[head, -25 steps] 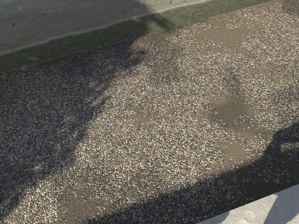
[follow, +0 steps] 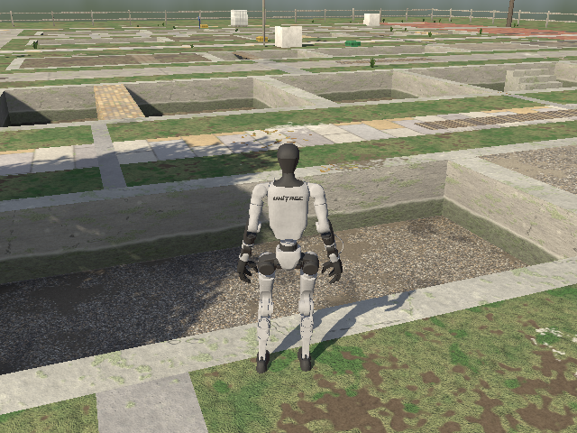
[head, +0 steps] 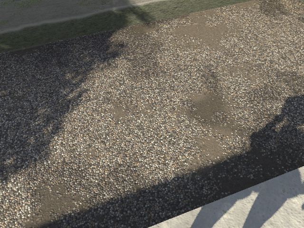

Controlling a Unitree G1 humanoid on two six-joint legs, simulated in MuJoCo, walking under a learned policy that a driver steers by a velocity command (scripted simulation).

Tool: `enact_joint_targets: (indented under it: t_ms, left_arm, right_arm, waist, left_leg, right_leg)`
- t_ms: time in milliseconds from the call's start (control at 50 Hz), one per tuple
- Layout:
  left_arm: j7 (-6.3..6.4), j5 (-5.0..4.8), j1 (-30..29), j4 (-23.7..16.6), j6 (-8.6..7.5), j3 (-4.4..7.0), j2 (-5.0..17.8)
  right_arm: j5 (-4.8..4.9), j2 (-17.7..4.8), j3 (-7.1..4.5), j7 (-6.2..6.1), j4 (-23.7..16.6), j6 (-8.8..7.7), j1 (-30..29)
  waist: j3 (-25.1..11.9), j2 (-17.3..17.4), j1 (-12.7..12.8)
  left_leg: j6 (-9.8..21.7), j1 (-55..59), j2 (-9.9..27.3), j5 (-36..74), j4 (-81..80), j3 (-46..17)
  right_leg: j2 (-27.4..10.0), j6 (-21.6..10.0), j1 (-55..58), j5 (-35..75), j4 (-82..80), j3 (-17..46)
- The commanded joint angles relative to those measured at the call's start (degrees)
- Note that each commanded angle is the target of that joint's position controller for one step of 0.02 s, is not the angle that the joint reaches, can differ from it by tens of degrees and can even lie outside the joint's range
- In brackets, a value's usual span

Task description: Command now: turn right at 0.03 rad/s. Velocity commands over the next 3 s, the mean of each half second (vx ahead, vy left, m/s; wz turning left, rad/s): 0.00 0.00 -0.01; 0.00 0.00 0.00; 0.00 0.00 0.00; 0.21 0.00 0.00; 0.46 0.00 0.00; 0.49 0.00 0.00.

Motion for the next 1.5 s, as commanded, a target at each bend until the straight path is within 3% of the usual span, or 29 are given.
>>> enact_joint_targets:
  t_ms: [20,300,660,1500]
  left_arm:
    - [0.42,0.09,2.2,-0.4,-0.29,1.06,4.4]
    - [1.08,-0.19,7.4,4.9,-0.49,0.73,3.3]
    - [1.3,-0.6,10.9,8.0,-0.19,0.21,1.4]
    - [1.09,-0.76,16.0,10.4,-0.29,-0.97,0.1]
  right_arm:
    - [-0.05,-5.5,-1.04,-0.38,-1.1,-0.75,2.5]
    - [0.29,-3.6,-0.46,-0.39,2.5,-0.55,6.6]
    - [0.55,-1.2,0.51,-0.5,5.2,0.16,8.5]
    - [0.79,0.3,1.52,-0.36,7.3,0.72,12.9]
  waist:
    - [2.3,0.8,0.2]
    - [3.2,0.3,0.0]
    - [3.0,-0.1,0.3]
    - [4.3,0.0,0.2]
  left_leg:
    - [1.7,-3.7,1.5,-0.9,-5.3,-1.1]
    - [2.6,-4.0,0.4,0.6,-5.5,-0.4]
    - [3.3,-3.2,-0.5,5.6,-4.6,0.2]
    - [3.3,-3.0,-1.1,7.1,-3.8,0.4]
  right_leg:
    - [-4.6,-0.6,-0.1,-4.5,-6.1,4.7]
    - [-4.2,0.6,0.9,2.2,-4.1,2.9]
    - [-4.2,1.3,1.9,6.4,-3.2,1.7]
    - [-4.1,1.6,1.6,7.6,-2.8,0.8]
Next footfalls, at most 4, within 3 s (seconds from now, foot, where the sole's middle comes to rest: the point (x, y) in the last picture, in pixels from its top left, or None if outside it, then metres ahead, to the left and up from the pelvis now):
2.28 right None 0.31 -0.03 -0.78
2.60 left None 0.25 0.16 -0.78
2.94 right None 0.32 -0.05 -0.78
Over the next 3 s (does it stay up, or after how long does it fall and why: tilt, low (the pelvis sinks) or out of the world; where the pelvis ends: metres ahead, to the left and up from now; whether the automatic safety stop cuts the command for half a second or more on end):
stays up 0.23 0.05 -0.01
